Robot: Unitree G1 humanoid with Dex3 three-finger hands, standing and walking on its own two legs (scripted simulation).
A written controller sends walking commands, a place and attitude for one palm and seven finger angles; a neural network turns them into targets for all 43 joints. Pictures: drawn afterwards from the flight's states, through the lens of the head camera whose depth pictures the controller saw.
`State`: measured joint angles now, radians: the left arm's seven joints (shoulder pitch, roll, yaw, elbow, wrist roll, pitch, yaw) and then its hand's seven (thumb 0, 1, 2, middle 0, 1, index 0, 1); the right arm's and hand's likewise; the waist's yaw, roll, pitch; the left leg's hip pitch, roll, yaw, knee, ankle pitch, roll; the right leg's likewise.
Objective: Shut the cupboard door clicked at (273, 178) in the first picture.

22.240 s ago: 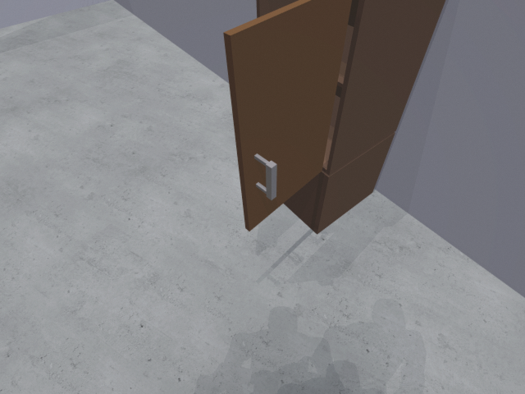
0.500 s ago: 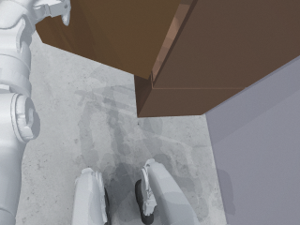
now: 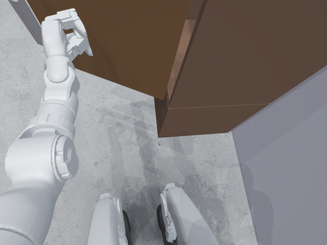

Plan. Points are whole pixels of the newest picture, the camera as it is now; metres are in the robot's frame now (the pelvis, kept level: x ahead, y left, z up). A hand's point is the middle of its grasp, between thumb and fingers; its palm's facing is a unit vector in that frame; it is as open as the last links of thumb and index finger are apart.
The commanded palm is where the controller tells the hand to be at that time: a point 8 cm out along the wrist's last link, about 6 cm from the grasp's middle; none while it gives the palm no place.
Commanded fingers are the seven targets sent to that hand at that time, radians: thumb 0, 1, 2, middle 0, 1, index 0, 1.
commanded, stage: pull the fist back off the door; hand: left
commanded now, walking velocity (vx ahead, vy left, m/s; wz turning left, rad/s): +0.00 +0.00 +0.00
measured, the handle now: (36, 16) +0.65 +0.19 +0.05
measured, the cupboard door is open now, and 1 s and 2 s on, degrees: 65 65 65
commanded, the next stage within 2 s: draw the hand back to the body in 0.40 s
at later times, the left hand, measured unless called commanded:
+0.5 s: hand (91, 67) +0.50 +0.08 +0.05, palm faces +0.04 -1.00 -0.04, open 3.1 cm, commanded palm +0.48 +0.13 +0.05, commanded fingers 0.00 0.90 0.90 -1.30 -1.50 -1.30 -1.50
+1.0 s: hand (25, 94) +0.39 +0.15 +0.15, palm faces +0.04 -1.00 -0.03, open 3.1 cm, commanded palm +0.35 +0.21 +0.17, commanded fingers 0.00 0.90 0.90 -1.16 -1.35 -1.16 -1.35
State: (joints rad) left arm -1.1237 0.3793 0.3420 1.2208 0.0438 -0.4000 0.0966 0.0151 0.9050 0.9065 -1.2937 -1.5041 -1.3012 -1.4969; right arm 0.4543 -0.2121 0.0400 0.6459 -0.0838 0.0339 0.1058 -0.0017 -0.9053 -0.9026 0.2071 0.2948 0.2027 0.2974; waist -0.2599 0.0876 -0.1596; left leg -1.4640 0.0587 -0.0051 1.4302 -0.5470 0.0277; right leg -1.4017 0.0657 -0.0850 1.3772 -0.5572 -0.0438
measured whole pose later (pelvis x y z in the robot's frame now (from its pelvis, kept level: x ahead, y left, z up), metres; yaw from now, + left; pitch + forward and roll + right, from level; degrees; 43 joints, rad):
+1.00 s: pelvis +0.03 +0.00 +0.10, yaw +4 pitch +15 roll -1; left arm -0.27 0.20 0.08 0.51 -0.17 -0.41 -0.05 0.02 0.90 0.90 -1.29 -1.50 -1.30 -1.49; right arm 0.29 -0.26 -0.01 0.59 0.04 0.07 -0.01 0.00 -0.91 -0.90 0.20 0.29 0.20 0.30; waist -0.07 0.03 -0.13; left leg -0.81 0.01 0.01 1.00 -0.45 0.02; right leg -0.76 0.04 -0.05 0.97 -0.47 -0.04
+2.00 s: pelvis +0.06 +0.01 +0.16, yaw +5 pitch -3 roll +0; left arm 0.47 0.35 0.33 -0.38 -0.09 -0.03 0.11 0.01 0.90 0.90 -0.22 -0.33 -0.23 -0.32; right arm 0.20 -0.24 0.02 0.63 0.03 -0.06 -0.08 0.01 -0.90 -0.90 0.20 0.29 0.20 0.30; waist 0.06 0.07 0.00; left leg -0.14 -0.03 0.01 0.44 -0.25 0.04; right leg -0.08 0.01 -0.04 0.41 -0.27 -0.01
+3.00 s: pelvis -0.02 +0.03 +0.14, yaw +4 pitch +1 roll -2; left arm 0.52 0.41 0.45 -0.48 -0.04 -0.22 0.14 0.01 0.89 0.90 -0.21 -0.31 -0.21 -0.30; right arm 0.22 -0.23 0.01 0.56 0.01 -0.01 -0.09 0.01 -0.90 -0.90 0.21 0.30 0.20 0.30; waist 0.01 0.02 0.00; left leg -0.43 -0.02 0.03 0.64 -0.23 0.08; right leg -0.37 0.00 -0.03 0.59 -0.23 0.02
